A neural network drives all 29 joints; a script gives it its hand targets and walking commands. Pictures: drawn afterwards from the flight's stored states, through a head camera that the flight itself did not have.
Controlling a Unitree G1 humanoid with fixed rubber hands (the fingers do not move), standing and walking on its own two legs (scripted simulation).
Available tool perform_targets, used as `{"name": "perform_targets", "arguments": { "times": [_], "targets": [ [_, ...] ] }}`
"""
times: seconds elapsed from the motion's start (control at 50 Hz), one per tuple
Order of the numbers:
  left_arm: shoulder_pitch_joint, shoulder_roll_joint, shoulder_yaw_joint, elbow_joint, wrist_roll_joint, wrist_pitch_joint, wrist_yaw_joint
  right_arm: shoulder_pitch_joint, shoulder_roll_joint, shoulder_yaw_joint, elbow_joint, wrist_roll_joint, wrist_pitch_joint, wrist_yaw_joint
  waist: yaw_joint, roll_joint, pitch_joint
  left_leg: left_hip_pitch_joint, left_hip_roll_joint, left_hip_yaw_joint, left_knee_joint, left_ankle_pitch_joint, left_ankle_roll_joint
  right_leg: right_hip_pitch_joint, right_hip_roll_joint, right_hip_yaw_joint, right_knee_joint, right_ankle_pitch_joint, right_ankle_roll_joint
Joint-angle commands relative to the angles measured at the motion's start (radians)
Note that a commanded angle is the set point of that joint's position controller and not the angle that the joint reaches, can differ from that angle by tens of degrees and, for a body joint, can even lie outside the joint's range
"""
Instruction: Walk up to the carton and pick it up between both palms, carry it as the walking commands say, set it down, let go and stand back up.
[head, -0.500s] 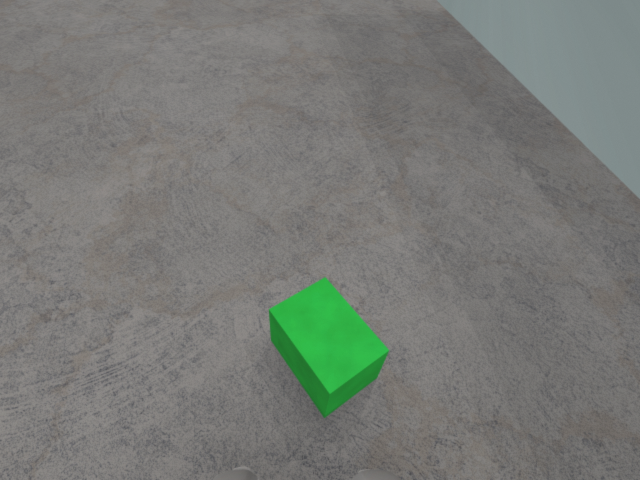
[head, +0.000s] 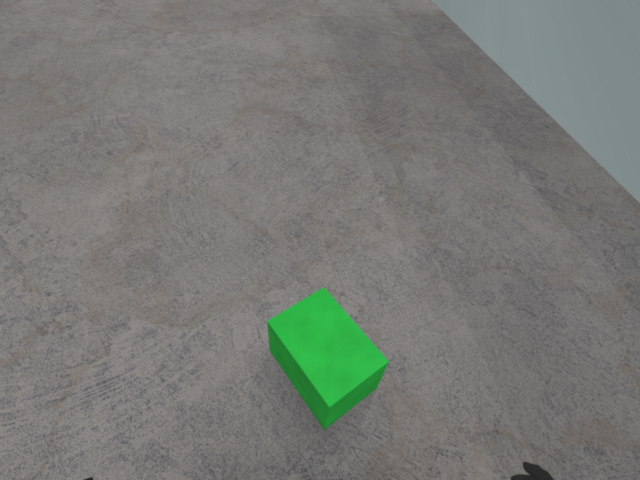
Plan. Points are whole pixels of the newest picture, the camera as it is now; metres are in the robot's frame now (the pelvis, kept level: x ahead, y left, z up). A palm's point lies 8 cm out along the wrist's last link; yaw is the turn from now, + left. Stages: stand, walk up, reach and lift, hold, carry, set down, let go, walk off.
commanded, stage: walk up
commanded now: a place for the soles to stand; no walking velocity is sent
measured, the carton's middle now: (324, 355) +0.57 -0.06 -0.64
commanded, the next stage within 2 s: none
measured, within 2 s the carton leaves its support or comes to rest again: neither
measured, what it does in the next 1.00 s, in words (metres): steps to the right, turning left: right foot, then left foot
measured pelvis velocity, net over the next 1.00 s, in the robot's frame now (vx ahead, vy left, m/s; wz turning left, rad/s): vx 0.04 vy -0.22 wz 0.32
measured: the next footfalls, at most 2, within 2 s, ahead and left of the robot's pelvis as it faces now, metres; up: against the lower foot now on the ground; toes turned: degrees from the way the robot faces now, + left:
right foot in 0.64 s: +0.14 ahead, -0.26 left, +0.00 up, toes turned +8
left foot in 0.82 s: +0.10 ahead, -0.01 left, +0.00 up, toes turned +17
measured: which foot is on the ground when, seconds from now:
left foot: down 0.00-0.66, up 0.68-0.80, down 0.82-1.00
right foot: down 0.00-0.32, up 0.34-0.62, down 0.64-0.82, up 0.84-1.00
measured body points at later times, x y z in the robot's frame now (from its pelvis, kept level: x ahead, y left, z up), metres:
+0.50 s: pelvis +0.00 -0.04 +0.01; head +0.02 -0.01 +0.45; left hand +0.13 +0.30 -0.10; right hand +0.05 -0.39 -0.08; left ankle +0.03 +0.11 -0.71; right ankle +0.04 -0.19 -0.66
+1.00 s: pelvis +0.04 -0.22 -0.04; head +0.03 -0.16 +0.41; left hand +0.05 +0.14 -0.16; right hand +0.16 -0.57 -0.08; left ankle +0.06 -0.02 -0.71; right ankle +0.13 -0.32 -0.67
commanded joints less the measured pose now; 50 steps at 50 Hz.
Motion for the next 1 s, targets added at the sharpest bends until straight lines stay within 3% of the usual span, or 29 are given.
{"name": "perform_targets", "arguments": {
  "times": [0.0,0.06,0.12,0.16,0.28,0.3,0.32,0.34,0.38,0.4,0.44,0.48,0.56,0.6,0.62,0.64,0.66,0.68,0.7,0.76,0.78,0.8,0.82,0.84,0.86,0.88,0.9,0.94,0.98],
  "targets": [
    [-0.023,0.201,0.038,-0.03,-0.004,-0.008,0.006,-0.02,-0.258,-0.056,-0.02,-0.005,-0.02,-0.006,0.006,0.034,-0.162,0.09,0.137,-0.233,-0.254,0.161,0.088,0.023,-0.059,0.11,-0.156,0.222,-0.081],
    [-0.03,0.207,0.045,-0.01,0.001,-0.006,0.002,-0.046,-0.25,-0.051,-0.017,-0.001,-0.022,-0.009,0.017,0.027,-0.14,0.07,0.175,-0.235,-0.285,0.214,0.094,0.059,-0.057,0.086,-0.165,0.227,-0.074],
    [-0.044,0.215,0.045,0.017,-0.006,-0.01,-0.003,-0.083,-0.235,-0.047,-0.011,0.002,-0.012,-0.005,0.01,0.067,-0.144,0.098,0.115,-0.16,-0.295,0.178,0.055,0.054,-0.092,0.155,-0.27,0.213,-0.089],
    [-0.087,0.197,0.035,0.027,-0.004,-0.007,-0.003,-0.081,-0.22,-0.043,0.011,0.008,-0.01,-0.001,0.002,0.001,-0.09,0.11,0.102,-0.159,-0.335,0.07,0.052,0.007,-0.095,0.181,-0.323,0.141,-0.088],
    [-0.076,0.204,0.026,0.062,0.007,-0.012,-0.002,-0.08,-0.218,-0.04,0.06,-0.004,-0.004,0.003,-0.003,0.011,-0.097,0.187,0.081,-0.103,-0.349,0.142,0.04,0.039,-0.125,0.183,-0.415,0.205,-0.081],
    [-0.172,0.281,0.117,-0.106,0.082,0.03,-0.052,0.219,-0.359,-0.122,0.083,0.016,-0.02,-0.041,-0.06,-0.024,-0.074,0.183,0.168,-0.351,-0.443,-0.004,0.097,-0.072,-0.017,-0.003,-0.11,-0.11,-0.05],
    [-0.222,0.252,0.116,-0.147,0.082,0.053,-0.066,0.296,-0.449,-0.143,0.076,0.003,-0.029,-0.061,-0.085,0.066,-0.022,0.29,0.317,-0.656,-0.539,-0.133,0.211,-0.326,0.005,0.028,0.118,-0.188,-0.011],
    [-0.224,0.253,0.12,-0.179,0.094,0.067,-0.073,0.294,-0.455,-0.166,0.056,-0.005,-0.035,-0.07,-0.076,0.051,-0.019,0.346,0.408,-0.719,-0.534,-0.084,0.243,-0.441,-0.056,0.127,0.235,-0.138,-0.004],
    [-0.146,0.227,0.133,-0.218,0.086,0.068,-0.087,0.228,-0.408,-0.156,-0.002,-0.013,-0.056,-0.092,-0.014,0.013,-0.104,0.388,0.384,-0.657,-0.43,0.039,0.265,-0.492,-0.101,0.204,0.317,-0.107,-0.017],
    [-0.157,0.234,0.135,-0.239,0.083,0.07,-0.088,0.219,-0.379,-0.148,-0.034,-0.013,-0.064,-0.103,-0.022,0.001,-0.132,0.409,0.37,-0.61,-0.39,0.151,0.257,-0.499,-0.105,0.205,0.337,-0.095,-0.018],
    [-0.099,0.221,0.144,-0.255,0.07,0.082,-0.102,0.204,-0.381,-0.151,-0.077,-0.017,-0.069,-0.109,0.006,0.06,-0.174,0.245,0.318,-0.519,-0.348,0.181,0.236,-0.377,-0.113,0.169,0.316,-0.089,-0.023],
    [-0.132,0.205,0.15,-0.299,0.071,0.098,-0.12,0.202,-0.419,-0.161,-0.1,-0.035,-0.065,-0.113,-0.012,0.208,-0.151,0.091,0.296,-0.526,-0.362,0.037,0.248,-0.288,-0.11,0.141,0.282,-0.132,-0.023],
    [-0.108,0.21,0.172,-0.313,0.068,0.1,-0.125,0.204,-0.452,-0.161,-0.116,-0.043,-0.064,-0.118,0.012,0.185,-0.074,-0.096,0.274,-0.533,-0.344,-0.033,0.238,-0.175,-0.083,0.097,0.158,-0.137,-0.035],
    [0.002,0.23,0.184,-0.297,0.064,0.095,-0.123,0.161,-0.437,-0.149,-0.132,-0.041,-0.057,-0.117,0.08,0.16,-0.124,-0.331,0.162,-0.407,-0.242,-0.123,0.161,0.125,-0.036,0.046,0.007,-0.005,-0.044],
    [0.106,0.271,0.203,-0.268,0.071,0.092,-0.115,0.155,-0.4,-0.131,-0.155,-0.044,-0.055,-0.112,0.14,0.06,-0.147,-0.437,0.06,-0.255,-0.086,-0.198,0.097,0.268,0.013,0.003,-0.093,-0.067,-0.061],
    [0.198,0.356,0.219,-0.248,0.084,0.089,-0.102,0.133,-0.328,-0.109,-0.169,-0.033,-0.057,-0.113,0.203,-0.225,-0.132,-0.548,-0.06,-0.107,0.21,-0.238,0.033,0.252,-0.175,0.295,-0.343,-0.364,-0.119],
    [0.113,0.435,0.229,-0.288,0.067,0.084,-0.095,0.19,-0.327,-0.113,-0.169,-0.016,-0.052,-0.13,0.129,-0.289,-0.122,-0.58,-0.088,-0.034,0.429,-0.29,-0.011,0.19,-0.371,0.665,-0.567,-0.611,-0.236],
    [0.01,0.439,0.236,-0.31,0.056,0.078,-0.088,0.192,-0.384,-0.129,-0.135,-0.018,-0.055,-0.143,0.091,-0.192,-0.065,-0.506,0.008,-0.09,0.5,-0.215,0.016,0.073,-0.377,0.681,-0.548,-0.594,-0.294],
    [-0.029,0.401,0.217,-0.325,0.053,0.081,-0.085,0.262,-0.396,-0.141,-0.099,-0.014,-0.054,-0.139,0.044,-0.165,-0.043,-0.424,0.023,-0.087,0.493,-0.176,0.03,0.003,-0.351,0.565,-0.486,-0.509,-0.286],
    [-0.108,0.291,0.178,-0.373,0.075,0.097,-0.08,0.464,-0.38,-0.156,-0.027,-0.003,-0.053,-0.109,-0.077,-0.139,0.037,-0.01,0.035,-0.048,0.166,-0.084,0.042,-0.32,-0.245,0.213,-0.265,-0.345,-0.222],
    [-0.161,0.271,0.167,-0.375,0.082,0.112,-0.082,0.629,-0.401,-0.179,0.026,-0.005,-0.052,-0.111,-0.175,-0.096,-0.011,0.228,0.039,-0.076,0.028,-0.086,0.063,-0.465,-0.194,0.113,-0.059,-0.365,-0.176],
    [-0.149,0.208,0.161,-0.395,0.088,0.123,-0.075,0.712,-0.431,-0.189,0.038,-0.015,-0.052,-0.115,-0.191,0.088,-0.039,0.335,0.088,-0.307,-0.13,-0.247,0.103,-0.591,-0.114,0.041,0.198,-0.37,-0.124],
    [-0.153,0.153,0.141,-0.442,0.078,0.124,-0.07,0.649,-0.475,-0.181,-0.034,-0.032,-0.054,-0.127,-0.168,0.309,-0.007,0.232,0.287,-0.776,-0.453,-0.519,0.174,-0.639,-0.017,-0.015,0.434,-0.224,-0.074],
    [-0.156,0.248,0.16,-0.45,0.091,0.126,-0.07,0.521,-0.537,-0.182,-0.087,-0.023,-0.063,-0.135,-0.107,0.076,-0.002,0.115,0.412,-1.047,-0.572,-0.599,0.236,-0.599,-0.064,0.123,0.541,-0.194,-0.046],
    [-0.109,0.285,0.169,-0.439,0.092,0.119,-0.08,0.42,-0.538,-0.173,-0.12,-0.026,-0.071,-0.148,-0.056,0.005,0.025,0.06,0.409,-1.09,-0.56,-0.572,0.273,-0.55,-0.081,0.169,0.562,-0.18,-0.038],
    [-0.109,0.309,0.174,-0.406,0.082,0.115,-0.086,0.362,-0.522,-0.172,-0.133,-0.042,-0.077,-0.157,-0.039,0.02,0.04,0.029,0.372,-0.997,-0.484,-0.517,0.289,-0.523,-0.106,0.188,0.582,-0.138,-0.025],
    [-0.063,0.294,0.178,-0.385,0.074,0.107,-0.085,0.318,-0.517,-0.17,-0.133,-0.052,-0.081,-0.159,-0.013,0.132,0.032,0.0,0.356,-0.879,-0.416,-0.435,0.295,-0.509,-0.121,0.183,0.539,-0.127,-0.029],
    [0.074,0.295,0.195,-0.325,0.059,0.11,-0.091,0.215,-0.502,-0.156,-0.15,-0.052,-0.078,-0.154,0.053,0.265,-0.023,-0.191,0.291,-0.669,-0.363,-0.352,0.244,-0.29,-0.109,0.124,0.506,-0.125,-0.045],
    [0.062,0.282,0.201,-0.311,0.049,0.11,-0.102,0.24,-0.501,-0.152,-0.149,-0.057,-0.073,-0.143,0.032,0.273,-0.002,-0.274,0.221,-0.552,-0.321,-0.324,0.204,-0.208,-0.08,0.087,0.405,-0.157,-0.041]
  ]
}}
